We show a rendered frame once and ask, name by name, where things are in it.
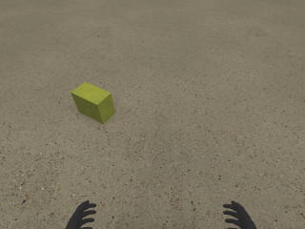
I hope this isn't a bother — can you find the left robot hand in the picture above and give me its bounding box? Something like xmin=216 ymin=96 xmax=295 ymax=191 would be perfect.
xmin=65 ymin=200 xmax=96 ymax=229

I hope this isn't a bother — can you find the carton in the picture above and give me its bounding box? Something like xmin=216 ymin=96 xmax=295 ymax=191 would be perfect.
xmin=71 ymin=82 xmax=115 ymax=125

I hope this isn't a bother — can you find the right robot hand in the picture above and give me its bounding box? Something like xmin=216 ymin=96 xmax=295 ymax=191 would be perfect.
xmin=223 ymin=200 xmax=256 ymax=229

